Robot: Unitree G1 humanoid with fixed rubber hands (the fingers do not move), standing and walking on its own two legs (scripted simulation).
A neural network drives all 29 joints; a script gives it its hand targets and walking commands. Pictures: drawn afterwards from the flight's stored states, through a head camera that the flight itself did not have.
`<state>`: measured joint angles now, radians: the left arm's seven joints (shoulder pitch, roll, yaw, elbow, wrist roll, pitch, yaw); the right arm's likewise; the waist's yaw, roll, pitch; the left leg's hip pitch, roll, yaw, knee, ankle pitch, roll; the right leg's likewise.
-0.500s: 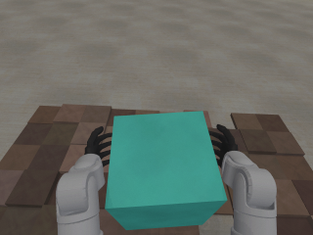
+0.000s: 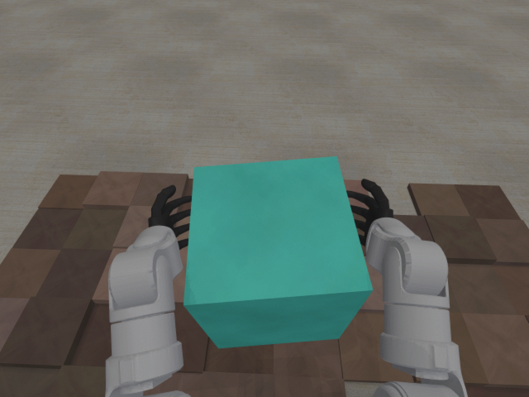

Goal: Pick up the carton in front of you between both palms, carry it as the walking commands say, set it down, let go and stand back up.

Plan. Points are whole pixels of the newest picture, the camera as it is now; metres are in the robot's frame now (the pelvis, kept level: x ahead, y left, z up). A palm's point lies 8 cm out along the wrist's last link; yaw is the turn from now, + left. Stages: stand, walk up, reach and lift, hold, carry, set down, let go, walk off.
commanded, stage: carry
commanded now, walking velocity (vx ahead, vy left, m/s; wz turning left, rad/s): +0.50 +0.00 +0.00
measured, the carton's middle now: (272, 260) +0.34 -0.01 +0.02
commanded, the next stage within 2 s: none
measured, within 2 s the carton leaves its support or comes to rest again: neither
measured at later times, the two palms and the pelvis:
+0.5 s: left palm (159, 125) +0.56 +0.18 +0.13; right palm (326, 122) +0.55 -0.12 +0.13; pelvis +0.23 +0.04 +0.02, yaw +1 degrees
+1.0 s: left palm (167, 52) +0.88 +0.22 +0.12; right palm (287, 54) +0.85 -0.08 +0.13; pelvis +0.54 +0.08 +0.03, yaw -1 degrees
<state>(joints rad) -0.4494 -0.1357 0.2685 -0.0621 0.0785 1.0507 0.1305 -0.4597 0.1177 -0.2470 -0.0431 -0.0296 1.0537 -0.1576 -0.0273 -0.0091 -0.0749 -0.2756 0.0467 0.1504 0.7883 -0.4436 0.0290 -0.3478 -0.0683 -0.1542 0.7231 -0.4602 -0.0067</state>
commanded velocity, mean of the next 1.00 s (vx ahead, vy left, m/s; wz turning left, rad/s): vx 0.50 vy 0.00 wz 0.00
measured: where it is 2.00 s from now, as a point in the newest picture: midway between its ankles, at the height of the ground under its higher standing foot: (255, 194)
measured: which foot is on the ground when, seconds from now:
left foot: down 0.00-0.00, up 0.02-0.12, down 0.14-0.50, up 0.52-0.84, down 0.86-1.00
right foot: down 0.00-0.16, up 0.18-0.44, down 0.46-0.86, up 0.88-1.00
